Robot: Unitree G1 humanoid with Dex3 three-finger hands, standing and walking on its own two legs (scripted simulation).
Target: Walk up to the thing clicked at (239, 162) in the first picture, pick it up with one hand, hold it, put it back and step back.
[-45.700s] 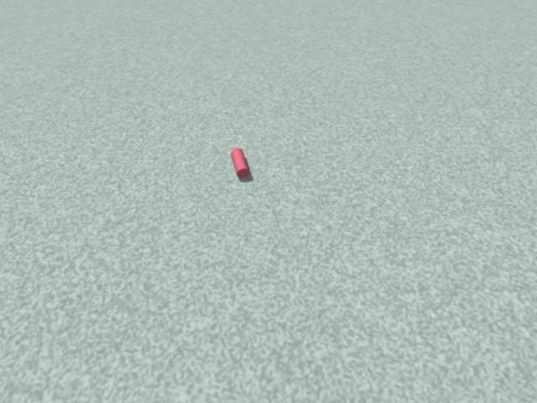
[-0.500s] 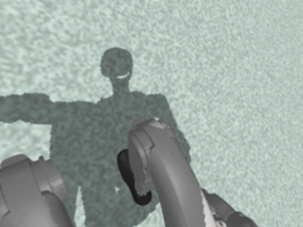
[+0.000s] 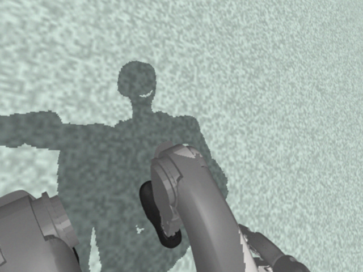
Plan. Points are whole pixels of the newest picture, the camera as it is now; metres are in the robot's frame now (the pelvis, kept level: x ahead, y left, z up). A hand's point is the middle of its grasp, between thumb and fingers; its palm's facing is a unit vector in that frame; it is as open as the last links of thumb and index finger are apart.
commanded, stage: close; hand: left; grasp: from above
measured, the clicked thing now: out of the picture +0.46 +0.38 -0.27
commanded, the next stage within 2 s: settle in 0.30 s
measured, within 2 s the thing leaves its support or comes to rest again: leaves its support in 0.78 s
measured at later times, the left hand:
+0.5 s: hand out of the picture +0.45 +0.36 -0.24, palm faces -0.44 -0.12 -0.89, open 9.9 cm
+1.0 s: hand out of the picture +0.45 +0.37 -0.18, palm faces -0.39 -0.08 -0.92, open 9.6 cm
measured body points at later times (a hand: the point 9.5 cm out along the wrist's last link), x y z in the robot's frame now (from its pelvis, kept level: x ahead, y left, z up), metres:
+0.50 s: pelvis +0.00 +0.00 +0.00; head +0.27 +0.14 +0.33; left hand +0.46 +0.36 -0.19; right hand +0.07 -0.25 -0.05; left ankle +0.06 +0.13 -0.27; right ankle +0.12 -0.13 -0.27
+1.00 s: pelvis +0.01 +0.00 +0.02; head +0.26 +0.14 +0.36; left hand +0.47 +0.37 -0.13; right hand +0.10 -0.26 -0.05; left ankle +0.06 +0.13 -0.27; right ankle +0.12 -0.13 -0.27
